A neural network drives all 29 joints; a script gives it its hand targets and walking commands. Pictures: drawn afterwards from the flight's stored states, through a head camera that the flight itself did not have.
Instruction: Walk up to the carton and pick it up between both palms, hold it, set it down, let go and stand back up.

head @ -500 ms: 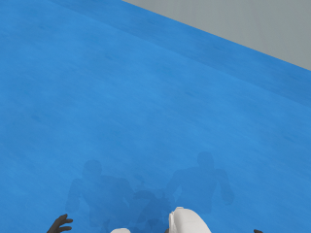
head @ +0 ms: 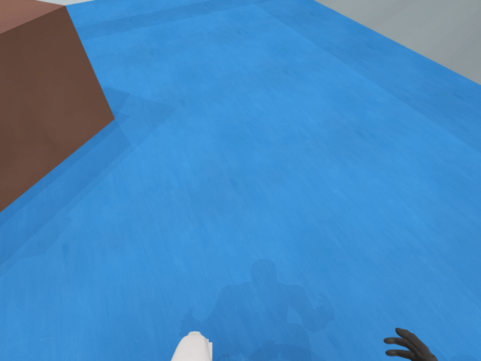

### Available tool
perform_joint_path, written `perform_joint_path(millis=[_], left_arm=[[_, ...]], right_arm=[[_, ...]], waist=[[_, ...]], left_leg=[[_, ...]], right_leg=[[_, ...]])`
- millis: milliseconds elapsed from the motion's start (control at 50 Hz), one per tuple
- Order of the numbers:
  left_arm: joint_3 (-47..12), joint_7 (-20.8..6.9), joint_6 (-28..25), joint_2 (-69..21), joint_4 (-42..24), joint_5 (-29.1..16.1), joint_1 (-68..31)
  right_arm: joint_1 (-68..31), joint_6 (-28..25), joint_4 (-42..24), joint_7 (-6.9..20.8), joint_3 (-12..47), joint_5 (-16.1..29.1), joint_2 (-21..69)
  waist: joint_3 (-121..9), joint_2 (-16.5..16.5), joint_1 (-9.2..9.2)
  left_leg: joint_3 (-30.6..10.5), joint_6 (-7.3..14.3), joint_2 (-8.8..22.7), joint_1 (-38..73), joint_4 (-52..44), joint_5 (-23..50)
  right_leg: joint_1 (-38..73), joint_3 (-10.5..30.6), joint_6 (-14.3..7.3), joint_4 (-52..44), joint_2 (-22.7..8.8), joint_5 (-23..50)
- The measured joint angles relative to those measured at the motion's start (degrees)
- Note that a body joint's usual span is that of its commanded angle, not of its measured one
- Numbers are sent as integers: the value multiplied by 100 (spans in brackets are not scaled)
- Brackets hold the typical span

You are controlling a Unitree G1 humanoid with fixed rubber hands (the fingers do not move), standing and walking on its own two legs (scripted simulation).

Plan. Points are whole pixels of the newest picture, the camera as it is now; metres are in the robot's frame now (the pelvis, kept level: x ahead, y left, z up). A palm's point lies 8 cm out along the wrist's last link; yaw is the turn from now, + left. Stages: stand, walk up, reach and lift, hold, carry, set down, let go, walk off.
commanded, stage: walk up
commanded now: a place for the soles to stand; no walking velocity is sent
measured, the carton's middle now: out of the picture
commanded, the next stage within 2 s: none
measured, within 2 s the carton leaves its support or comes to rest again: neither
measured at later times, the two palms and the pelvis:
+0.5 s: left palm (35, 325) +0.20 +0.43 -0.12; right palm (296, 265) +0.32 -0.09 -0.12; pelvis +0.20 +0.16 -0.01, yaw +25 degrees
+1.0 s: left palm out of the picture +0.14 +0.48 -0.15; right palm (130, 154) +0.67 +0.36 -0.12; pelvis +0.38 +0.36 -0.03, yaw +52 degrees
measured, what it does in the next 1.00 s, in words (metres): walks ahead, turning left: left foot, then right foot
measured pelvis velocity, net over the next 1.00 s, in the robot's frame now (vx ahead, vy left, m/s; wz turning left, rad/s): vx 0.38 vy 0.36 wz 0.92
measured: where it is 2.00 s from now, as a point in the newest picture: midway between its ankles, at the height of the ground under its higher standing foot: (78, 277)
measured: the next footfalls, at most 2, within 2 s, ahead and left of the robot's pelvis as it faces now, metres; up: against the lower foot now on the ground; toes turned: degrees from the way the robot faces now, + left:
left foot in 0.14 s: +0.17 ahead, +0.22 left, +0.00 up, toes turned +14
right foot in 0.56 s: +0.41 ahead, +0.12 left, +0.00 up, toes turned +27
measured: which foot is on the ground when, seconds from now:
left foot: up 0.00-0.12, down 0.14-0.56, up 0.58-0.96, down 0.98-1.00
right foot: down 0.00-0.16, up 0.18-0.54, down 0.56-1.00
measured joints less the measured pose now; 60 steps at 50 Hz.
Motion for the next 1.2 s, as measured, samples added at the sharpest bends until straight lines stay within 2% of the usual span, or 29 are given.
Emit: perform_joint_path(millis=[60,120,140,160,180,200,220,240,280,320,400,460,520,560,600,620,660,720,800,880,940,980,1000,1020,1040,1080,1100,1140,1200], left_arm=[[36,-63,47,64,27,57,163],[64,-116,192,155,70,102,314],[71,-136,259,206,89,112,353],[85,-169,333,306,122,124,338],[97,-223,409,394,126,133,310],[100,-287,479,442,78,107,265],[92,-347,520,467,-7,42,210],[78,-397,521,475,-114,-30,147],[24,-460,431,432,-310,-129,-8],[-71,-464,311,321,-499,-153,-142],[-202,-404,219,93,-749,-169,-267],[-246,-352,230,-58,-793,-168,-233],[-238,-297,210,-132,-802,-144,-166],[-192,-232,167,-118,-847,-109,-70],[-162,-136,128,-208,-825,-52,-56],[-179,-76,135,-216,-821,-47,-42],[-138,20,139,-187,-779,-79,30],[-81,40,9,-145,-558,-122,250],[-39,-51,-129,-74,-179,-102,594],[-54,-135,-127,-42,13,-72,839],[-95,-155,-45,-48,52,-4,982],[-103,-170,58,-49,54,44,1100],[-105,-189,134,-21,76,59,1059],[-115,-227,219,2,50,50,972],[-138,-282,300,-15,-41,11,880],[-183,-391,395,-47,-280,-118,711],[-191,-439,396,-42,-390,-158,624],[-212,-494,331,-38,-589,-169,404],[-251,-513,213,-72,-857,-107,67]], right_arm=[[-122,-64,55,2,75,30,91],[-214,-165,74,-57,140,13,148],[-242,-218,77,-107,134,3,172],[-293,-283,102,-178,116,2,269],[-316,-342,90,-250,117,30,360],[-293,-380,49,-316,139,112,412],[-230,-387,26,-384,162,215,449],[-141,-371,16,-456,180,283,472],[83,-322,29,-598,191,296,468],[357,-289,46,-655,174,277,395],[854,-241,52,-579,100,155,310],[1068,-231,19,-505,94,100,341],[1152,-245,-35,-451,140,72,410],[1188,-268,-85,-432,181,62,451],[1104,-275,-88,-423,171,12,414],[1077,-264,-96,-427,177,-72,414],[1000,-221,-141,-404,221,-216,381],[731,-238,-262,-321,181,-229,173],[333,-298,-379,-225,82,-113,-21],[-150,-353,-370,-165,163,-44,152],[-400,-412,-309,-150,253,-71,365],[-455,-475,-302,-210,296,-118,477],[-474,-515,-269,-282,276,-142,567],[-457,-541,-273,-365,261,-148,639],[-388,-550,-312,-454,256,-109,653],[-179,-487,-325,-646,255,75,665],[-44,-448,-297,-736,249,144,687],[280,-423,-233,-869,224,204,701],[774,-484,-102,-902,154,191,663]], waist=[[41,-36,61],[11,-97,133],[0,-158,132],[59,-369,100],[129,-556,51],[178,-626,-12],[209,-654,-81],[247,-693,-125],[352,-796,-173],[429,-817,-281],[421,-736,-460],[304,-594,-505],[132,-461,-466],[-24,-402,-379],[-79,-68,-265],[-130,19,-248],[-211,-13,-105],[-169,-48,124],[-30,20,250],[169,-43,269],[216,-123,334],[168,-176,359],[207,-310,279],[295,-448,191],[365,-453,122],[458,-394,29],[489,-427,-8],[502,-503,-111],[480,-575,-248]], left_leg=[[256,145,189,251,-837,63],[573,393,102,702,-1510,-112],[658,491,-12,844,-1680,-65],[716,577,-240,850,-1533,-79],[738,655,-449,835,-1341,-212],[676,716,-571,792,-1179,-365],[575,764,-661,786,-1123,-471],[490,759,-748,868,-1227,-408],[420,888,-930,1128,-1500,-428],[293,959,-1116,1402,-1799,-409],[-40,1065,-1438,1801,-2062,-488],[-289,1127,-1608,2057,-2062,-716],[-513,1161,-1745,2272,-1893,-1070],[-653,1163,-1831,2337,-1561,-1450],[-759,973,-1699,2151,-789,-1762],[-644,823,-1651,1896,-234,-1842],[-122,588,-1517,1322,769,-1806],[296,407,-1166,569,1302,-1190],[246,313,-613,-205,772,-176],[403,438,-280,-354,-772,590],[701,641,-316,-86,-1607,923],[862,808,-456,282,-1970,830],[884,918,-653,299,-1817,621],[879,1013,-866,264,-1530,373],[807,1080,-977,206,-1222,120],[651,1109,-1048,307,-978,-107],[605,1109,-1098,484,-1030,-279],[543,1113,-1182,835,-1294,-284],[426,1111,-1300,1299,-1658,-317]], right_leg=[[342,-271,144,-21,-208,-159],[612,-454,171,178,-464,-460],[633,-457,94,399,-607,-640],[574,-279,-74,796,-838,-815],[373,94,-238,1442,-942,-1035],[42,583,-323,2234,-766,-1490],[-320,1009,-380,2953,-454,-1853],[-678,1298,-434,3511,-172,-2032],[-1332,1556,-516,4020,184,-1928],[-1825,1609,-547,3835,366,-1722],[-2492,1716,-527,3091,544,-1138],[-2592,1774,-508,2408,643,-434],[-2326,1828,-536,1677,803,92],[-1906,1794,-596,1092,930,359],[-1776,1519,-503,1280,1018,273],[-1674,1337,-449,1342,944,81],[-1376,1157,-368,1232,718,-170],[-780,990,-221,669,451,-141],[-9,576,-35,36,274,-235],[670,109,162,-271,163,-491],[1111,-198,275,-264,58,-843],[1270,-313,221,64,-80,-1224],[1234,-302,127,513,-287,-1425],[1065,-95,-107,1236,-480,-1286],[752,295,-274,2150,-460,-1417],[-30,1121,-409,3814,-67,-1444],[-394,1394,-466,4357,85,-1311],[-1060,1643,-523,4733,253,-1089],[-1847,1759,-493,4301,285,-1138]])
